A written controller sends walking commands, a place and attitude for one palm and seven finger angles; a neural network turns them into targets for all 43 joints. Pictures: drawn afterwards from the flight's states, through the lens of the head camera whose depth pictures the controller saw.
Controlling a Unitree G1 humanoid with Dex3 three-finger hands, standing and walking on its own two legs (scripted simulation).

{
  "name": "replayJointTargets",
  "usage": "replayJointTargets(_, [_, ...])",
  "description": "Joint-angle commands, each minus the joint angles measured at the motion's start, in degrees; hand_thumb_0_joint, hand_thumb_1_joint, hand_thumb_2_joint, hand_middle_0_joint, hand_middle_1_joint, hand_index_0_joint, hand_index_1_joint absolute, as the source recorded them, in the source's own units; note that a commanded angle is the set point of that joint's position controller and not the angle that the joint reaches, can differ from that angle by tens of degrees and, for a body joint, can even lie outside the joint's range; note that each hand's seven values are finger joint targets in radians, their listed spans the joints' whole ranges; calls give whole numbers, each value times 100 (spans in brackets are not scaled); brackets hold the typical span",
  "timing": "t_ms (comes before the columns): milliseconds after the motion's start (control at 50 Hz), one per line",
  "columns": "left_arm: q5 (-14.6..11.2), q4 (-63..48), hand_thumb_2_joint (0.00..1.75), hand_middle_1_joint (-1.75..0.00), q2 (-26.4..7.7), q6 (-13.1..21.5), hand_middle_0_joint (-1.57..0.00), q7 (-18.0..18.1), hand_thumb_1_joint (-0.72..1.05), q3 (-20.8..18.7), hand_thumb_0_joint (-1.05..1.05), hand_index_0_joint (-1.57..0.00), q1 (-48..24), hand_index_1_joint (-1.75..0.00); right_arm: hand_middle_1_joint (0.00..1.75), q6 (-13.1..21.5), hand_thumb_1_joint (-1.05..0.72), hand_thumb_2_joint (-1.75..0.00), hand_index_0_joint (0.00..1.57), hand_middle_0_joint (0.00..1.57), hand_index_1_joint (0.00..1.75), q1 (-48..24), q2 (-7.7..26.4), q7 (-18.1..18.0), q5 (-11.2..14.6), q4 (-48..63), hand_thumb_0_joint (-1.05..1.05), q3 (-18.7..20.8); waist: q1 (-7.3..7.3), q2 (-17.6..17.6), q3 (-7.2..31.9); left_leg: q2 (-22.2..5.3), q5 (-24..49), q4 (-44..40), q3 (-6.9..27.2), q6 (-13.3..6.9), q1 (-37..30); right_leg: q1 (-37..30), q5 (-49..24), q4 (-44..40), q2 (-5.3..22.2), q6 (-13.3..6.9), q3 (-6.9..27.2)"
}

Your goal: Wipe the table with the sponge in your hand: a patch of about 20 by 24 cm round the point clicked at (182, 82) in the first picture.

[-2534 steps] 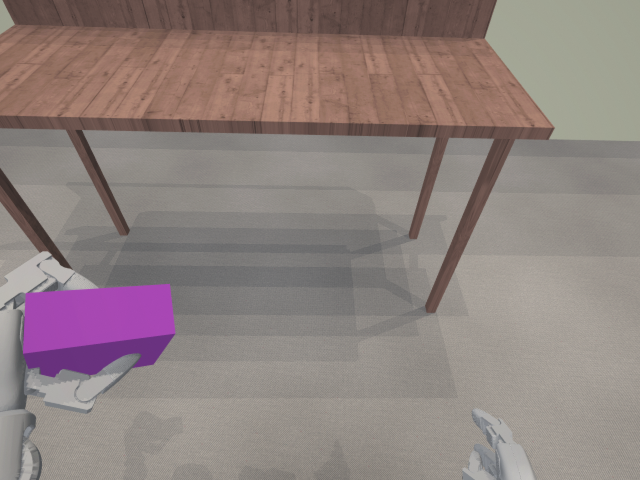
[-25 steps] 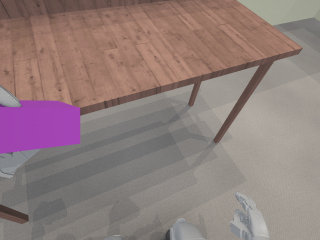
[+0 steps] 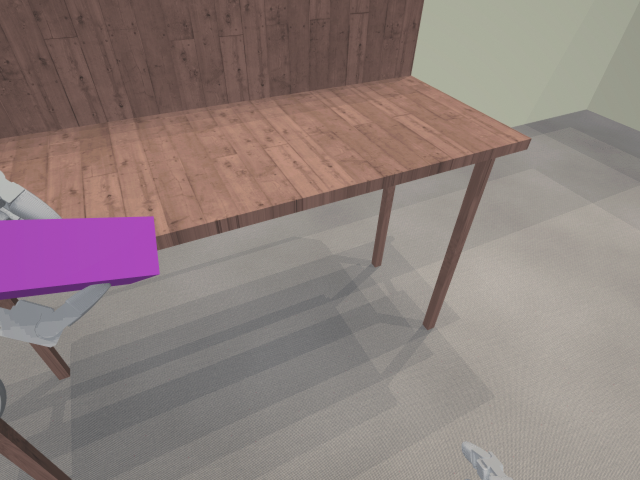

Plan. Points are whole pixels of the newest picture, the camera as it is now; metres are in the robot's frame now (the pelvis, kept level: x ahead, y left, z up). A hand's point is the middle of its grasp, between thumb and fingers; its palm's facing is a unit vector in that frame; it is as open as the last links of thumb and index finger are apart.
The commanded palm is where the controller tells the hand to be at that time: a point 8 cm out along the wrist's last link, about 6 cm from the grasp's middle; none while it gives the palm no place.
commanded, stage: stop stepping back and stand still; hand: left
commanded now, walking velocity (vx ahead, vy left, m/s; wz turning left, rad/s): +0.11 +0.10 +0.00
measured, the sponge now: (94, 258) +0.24 +0.21 +0.24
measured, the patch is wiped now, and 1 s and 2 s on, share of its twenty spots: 1.00 1.00 1.00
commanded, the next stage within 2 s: stand and wait in 0.26 s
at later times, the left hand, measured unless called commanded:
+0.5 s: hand (44, 263) +0.22 +0.24 +0.25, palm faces +0.48 -0.81 -0.34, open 9.1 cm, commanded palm +0.16 +0.29 +0.27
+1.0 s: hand (16, 266) +0.22 +0.26 +0.25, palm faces +0.47 -0.80 -0.37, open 9.1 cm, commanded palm +0.16 +0.31 +0.27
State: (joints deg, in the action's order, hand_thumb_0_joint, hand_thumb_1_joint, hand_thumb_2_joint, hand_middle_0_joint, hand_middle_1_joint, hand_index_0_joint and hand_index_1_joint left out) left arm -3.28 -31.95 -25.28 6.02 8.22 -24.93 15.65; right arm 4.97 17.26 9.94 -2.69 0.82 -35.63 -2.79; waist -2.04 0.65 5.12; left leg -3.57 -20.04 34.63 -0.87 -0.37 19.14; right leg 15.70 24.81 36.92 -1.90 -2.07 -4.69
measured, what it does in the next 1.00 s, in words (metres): steps on the spot: right foot, then left foot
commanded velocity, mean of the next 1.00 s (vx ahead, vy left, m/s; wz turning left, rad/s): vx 0.02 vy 0.02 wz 0.00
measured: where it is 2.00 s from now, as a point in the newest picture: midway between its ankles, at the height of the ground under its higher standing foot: outside the picture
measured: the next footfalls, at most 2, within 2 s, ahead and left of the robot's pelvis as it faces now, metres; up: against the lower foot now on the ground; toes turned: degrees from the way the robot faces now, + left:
right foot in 0.02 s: +0.05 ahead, -0.10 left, +0.00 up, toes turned -2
left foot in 0.22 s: +0.06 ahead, +0.15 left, +0.00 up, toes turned +2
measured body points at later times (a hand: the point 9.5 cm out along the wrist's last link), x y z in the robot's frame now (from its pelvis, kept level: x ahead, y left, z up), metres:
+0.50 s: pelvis +0.00 +0.01 +0.00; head -0.01 +0.01 +0.45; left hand +0.19 +0.28 +0.27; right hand +0.16 -0.23 -0.09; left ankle +0.02 +0.15 -0.73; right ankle +0.01 -0.09 -0.73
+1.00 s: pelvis +0.00 +0.03 +0.00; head +0.01 +0.03 +0.45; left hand +0.19 +0.30 +0.27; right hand +0.19 -0.20 -0.07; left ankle +0.02 +0.15 -0.73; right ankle +0.01 -0.09 -0.73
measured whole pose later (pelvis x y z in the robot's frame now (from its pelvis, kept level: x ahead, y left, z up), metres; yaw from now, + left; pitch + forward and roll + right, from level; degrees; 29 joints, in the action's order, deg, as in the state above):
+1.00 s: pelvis +0.00 +0.03 +0.00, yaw +0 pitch -1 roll -1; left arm -3.6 -36.5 -23.8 9.7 8.1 -26.6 19.0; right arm 4.4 8.3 11.5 -2.5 0.9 -34.8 -1.3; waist 0.4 0.8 -2.2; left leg -3.0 -14.1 29.7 -1.2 0.8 15.0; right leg 12.6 13.2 26.4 -0.5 0.0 -1.7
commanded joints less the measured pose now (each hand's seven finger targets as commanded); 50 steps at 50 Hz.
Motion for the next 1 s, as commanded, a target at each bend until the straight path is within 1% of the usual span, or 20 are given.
replayJointTargets(0, [-2,-896,130,-160,-1029,445,-120,-46,10,-495,0,-120,-1083,-160,30,195,-90,-90,20,20,30,-1046,905,-12,-11,907,0,372,113,-1151,-278,184,-558,3281,136,9,1912,-641,-835,-2875,2110,-921,3121])
replayJointTargets(20, [-43,-1206,130,-160,-1189,534,-120,-19,10,-577,0,-120,-1580,-160,30,244,-90,-90,20,20,30,-1158,702,42,6,803,0,316,35,-551,151,-27,-310,3250,316,15,1525,-116,690,-2792,2256,-1023,3209])
replayJointTargets(40, [-80,-1192,130,-160,-1164,536,-120,-20,10,-594,0,-120,-1416,-160,30,211,-90,-90,20,20,30,-1010,813,14,46,723,0,434,8,-732,-176,-97,-114,2979,422,-17,1563,84,936,-2811,2073,-978,3068])
replayJointTargets(100, [-111,-1308,130,-160,-954,551,-120,30,10,-488,0,-120,-1065,-160,30,170,-90,-90,20,20,30,-1162,643,-124,16,816,0,321,16,-422,-231,-128,89,831,-2,-113,29,749,574,-2329,1667,-634,1857])
replayJointTargets(140, [-89,-1248,130,-160,-979,558,-120,137,10,-500,0,-120,-952,-160,30,262,-90,-90,20,20,30,-1214,690,-224,-15,803,0,291,64,-258,-138,104,-82,-333,-306,-223,-912,877,879,-1930,1288,-425,1499])
replayJointTargets(200, [-117,-1084,130,-160,-878,558,-120,197,10,-529,0,-120,-825,-160,30,330,-90,-90,20,20,30,-1244,934,-247,-2,913,0,405,160,569,-84,-557,-612,-1166,936,-557,-795,544,146,-955,432,-48,990])
replayJointTargets(220, [-100,-1328,130,-160,-1026,541,-120,167,10,-675,0,-120,-977,-160,30,261,-90,-90,20,20,30,-1190,1047,-219,38,964,0,474,269,548,277,-638,-730,-1250,910,-480,-444,-81,99,-608,220,61,622])
replayJointTargets(260, [-69,-1098,130,-160,-975,493,-120,174,10,-623,0,-120,-1019,-160,30,275,-90,-90,20,20,30,-1144,934,-192,72,934,0,416,137,682,-384,-407,-1687,-1222,791,-345,308,161,401,-994,281,51,779])
replayJointTargets(300, [-57,-1007,130,-160,-945,512,-120,134,10,-613,0,-120,-951,-160,30,303,-90,-90,20,20,30,-1166,883,-140,36,945,0,392,118,285,-626,-170,-1031,-707,545,-259,374,307,397,-1437,513,-65,1162])
replayJointTargets(320, [-45,-1040,130,-160,-998,558,-120,129,10,-645,0,-120,-941,-160,30,309,-90,-90,20,20,30,-1154,842,-111,32,909,0,376,118,-203,-548,-95,-439,-304,428,-216,280,237,133,-1645,719,-134,1410])
replayJointTargets(360, [-62,-1107,130,-160,-1087,598,-120,127,10,-710,0,-120,-873,-160,30,321,-90,-90,20,20,30,-1106,814,-47,50,824,0,391,70,-684,-158,-10,563,193,192,-125,-32,-88,-945,-1706,1194,-268,1712])
replayJointTargets(380, [-59,-1249,130,-160,-1084,627,-120,122,10,-713,0,-120,-855,-160,30,327,-90,-90,20,20,30,-1147,832,-28,46,812,0,407,61,-417,-3,-37,939,45,168,-105,-228,-254,-1699,-1524,1254,-277,1633])
replayJointTargets(400, [-51,-1353,130,-160,-1027,640,-120,112,10,-650,0,-120,-801,-160,30,344,-90,-90,20,20,30,-1195,839,-21,42,848,0,400,43,149,53,-74,1260,-178,230,-110,-424,-269,-2124,-1269,1167,-217,1429])
replayJointTargets(420, [-44,-1437,130,-160,-1081,672,-120,109,10,-739,0,-120,-687,-160,30,346,-90,-90,20,20,30,-1190,839,-13,33,850,0,387,78,331,79,-145,1531,-429,362,-142,-505,-334,-2315,-1075,915,-107,1195])
replayJointTargets(460, [-28,-1531,130,-160,-1081,701,-120,105,10,-826,0,-120,-488,-160,30,332,-90,-90,20,20,30,-1232,835,7,25,896,0,383,142,482,171,-292,1921,-638,528,-219,-545,-451,-2421,-865,540,77,828])
replayJointTargets(480, [-31,-1526,130,-160,-1088,708,-120,101,10,-869,0,-120,-421,-160,30,326,-90,-90,20,20,30,-1233,827,15,27,899,0,385,158,315,235,-326,2035,-650,546,-224,-523,-567,-2470,-869,473,123,748])
replayJointTargets(600, [-62,-1589,130,-160,-1015,716,-120,99,10,-894,0,-120,-212,-160,30,314,-90,-90,20,20,30,-1325,824,39,31,924,0,398,145,597,408,-350,2384,-765,497,-163,-733,-756,-2688,-929,431,128,703])
replayJointTargets(660, [-76,-1588,130,-160,-1040,712,-120,103,10,-935,0,-120,-136,-160,30,285,-90,-90,20,20,30,-1347,795,48,31,897,0,385,160,340,435,-337,2122,-769,441,-147,-743,-778,-2594,-1107,446,138,747])
replayJointTargets(900, [-71,-1625,130,-160,-973,725,-120,128,10,-831,0,-120,-302,-160,30,263,-90,-90,20,20,30,-1451,825,-20,13,945,0,402,153,570,264,-281,1344,-1086,469,-119,-674,-633,-2105,-1322,462,108,754])
replayJointTargets(980, [-71,-1513,130,-160,-903,716,-120,132,10,-759,0,-120,-341,-160,30,255,-90,-90,20,20,30,-1456,828,-22,17,936,0,396,161,404,183,-254,1048,-1092,449,-108,-568,-603,-1919,-1453,456,118,790])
